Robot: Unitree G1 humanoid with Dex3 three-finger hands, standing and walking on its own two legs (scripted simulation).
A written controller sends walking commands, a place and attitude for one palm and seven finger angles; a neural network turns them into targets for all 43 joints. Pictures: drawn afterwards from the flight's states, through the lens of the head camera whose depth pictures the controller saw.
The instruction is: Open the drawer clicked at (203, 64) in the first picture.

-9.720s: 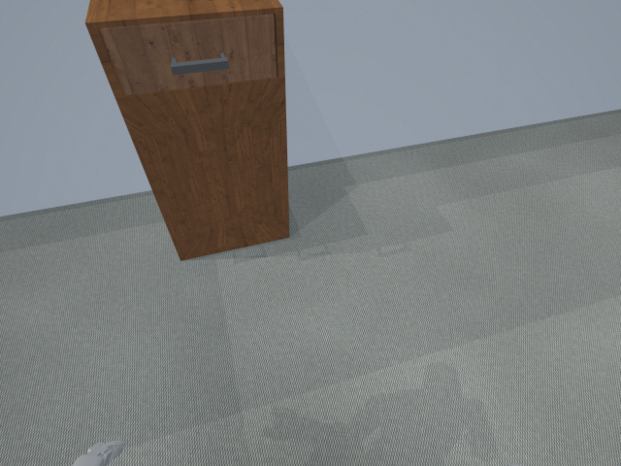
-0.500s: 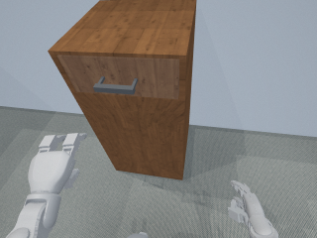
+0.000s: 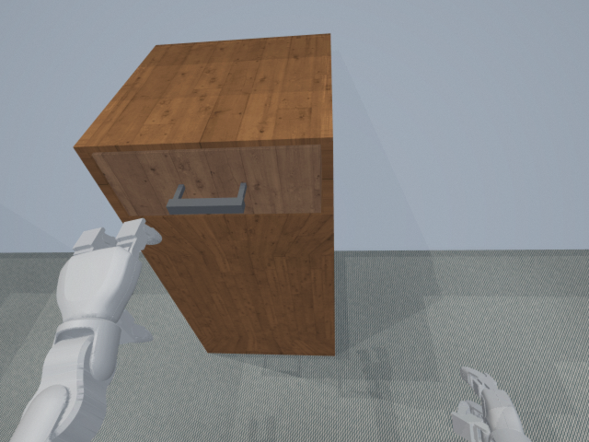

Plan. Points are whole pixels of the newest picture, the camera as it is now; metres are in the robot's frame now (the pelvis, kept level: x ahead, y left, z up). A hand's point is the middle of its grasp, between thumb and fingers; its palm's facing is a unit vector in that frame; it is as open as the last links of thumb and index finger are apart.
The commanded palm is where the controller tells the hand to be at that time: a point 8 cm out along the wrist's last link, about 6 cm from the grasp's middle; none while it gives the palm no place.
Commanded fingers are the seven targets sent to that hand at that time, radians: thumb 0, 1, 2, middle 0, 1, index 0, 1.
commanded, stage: raise the hand with hooked fingers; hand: left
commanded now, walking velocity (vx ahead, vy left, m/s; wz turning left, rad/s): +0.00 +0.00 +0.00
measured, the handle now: (208, 197) +0.50 +0.22 +0.04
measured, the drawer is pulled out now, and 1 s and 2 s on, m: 0.00 0.00 0.00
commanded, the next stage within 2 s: move the hooked fingers above the handle in 0.72 s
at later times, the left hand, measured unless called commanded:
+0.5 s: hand (98, 262) +0.28 +0.27 +0.14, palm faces +0.04 -0.08 -1.00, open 13.9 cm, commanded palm +0.25 +0.28 +0.21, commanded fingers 0.00 -0.50 0.30 -0.30 -1.20 -0.30 -1.20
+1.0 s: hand (125, 271) +0.27 +0.24 +0.13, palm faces +0.03 -0.06 -1.00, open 13.8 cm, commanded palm +0.26 +0.26 +0.20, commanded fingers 0.00 -0.50 0.30 -0.30 -1.20 -0.30 -1.20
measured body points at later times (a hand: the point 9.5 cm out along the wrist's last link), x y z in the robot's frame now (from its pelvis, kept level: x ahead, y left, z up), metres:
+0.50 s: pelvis -0.03 +0.04 +0.01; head -0.03 +0.01 +0.46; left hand +0.27 +0.27 +0.20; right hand +0.17 -0.17 -0.09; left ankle +0.00 +0.11 -0.72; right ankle -0.04 -0.11 -0.72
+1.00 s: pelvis -0.04 +0.00 +0.02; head -0.04 -0.04 +0.46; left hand +0.27 +0.24 +0.19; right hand +0.17 -0.21 -0.09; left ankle +0.00 +0.11 -0.72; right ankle -0.04 -0.11 -0.72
